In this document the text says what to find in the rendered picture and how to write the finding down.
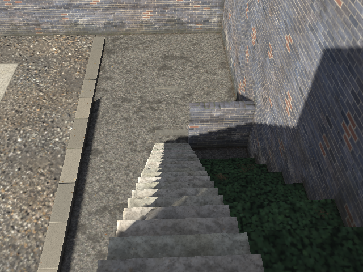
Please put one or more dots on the stairs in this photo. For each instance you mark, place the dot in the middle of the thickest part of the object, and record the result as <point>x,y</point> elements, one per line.
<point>177,222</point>

